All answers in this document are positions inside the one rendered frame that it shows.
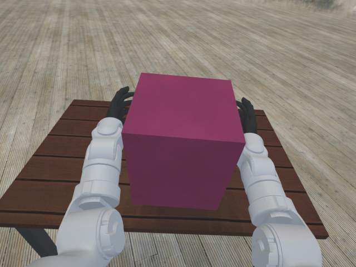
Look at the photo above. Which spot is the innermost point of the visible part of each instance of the right robot forearm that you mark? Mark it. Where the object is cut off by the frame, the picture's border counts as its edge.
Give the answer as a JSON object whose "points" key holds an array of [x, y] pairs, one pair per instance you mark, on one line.
{"points": [[267, 199]]}

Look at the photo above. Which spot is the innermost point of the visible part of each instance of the table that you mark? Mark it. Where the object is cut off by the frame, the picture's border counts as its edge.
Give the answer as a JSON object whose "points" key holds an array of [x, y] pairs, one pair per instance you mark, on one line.
{"points": [[40, 195]]}

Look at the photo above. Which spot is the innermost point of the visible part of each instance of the carton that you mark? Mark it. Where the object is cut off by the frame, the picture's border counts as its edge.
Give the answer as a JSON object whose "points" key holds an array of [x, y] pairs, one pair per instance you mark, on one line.
{"points": [[182, 139]]}

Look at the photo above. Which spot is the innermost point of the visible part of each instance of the left robot forearm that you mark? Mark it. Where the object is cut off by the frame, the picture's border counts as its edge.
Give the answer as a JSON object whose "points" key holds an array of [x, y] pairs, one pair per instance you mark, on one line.
{"points": [[101, 169]]}

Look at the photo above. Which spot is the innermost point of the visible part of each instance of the robot left hand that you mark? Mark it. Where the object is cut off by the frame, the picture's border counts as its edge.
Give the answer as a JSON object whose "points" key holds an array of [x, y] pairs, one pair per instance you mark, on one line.
{"points": [[115, 109]]}

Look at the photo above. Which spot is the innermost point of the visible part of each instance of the right robot upper arm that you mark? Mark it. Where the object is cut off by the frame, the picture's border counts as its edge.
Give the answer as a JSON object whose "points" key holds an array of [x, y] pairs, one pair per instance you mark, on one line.
{"points": [[284, 245]]}

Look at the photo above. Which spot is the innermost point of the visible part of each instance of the left robot upper arm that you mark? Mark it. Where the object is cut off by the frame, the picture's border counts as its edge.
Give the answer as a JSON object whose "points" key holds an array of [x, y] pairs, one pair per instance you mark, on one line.
{"points": [[88, 238]]}

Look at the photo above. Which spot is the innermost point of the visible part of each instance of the robot right hand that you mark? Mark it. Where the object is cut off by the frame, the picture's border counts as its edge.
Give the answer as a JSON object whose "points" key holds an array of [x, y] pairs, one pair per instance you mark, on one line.
{"points": [[247, 115]]}

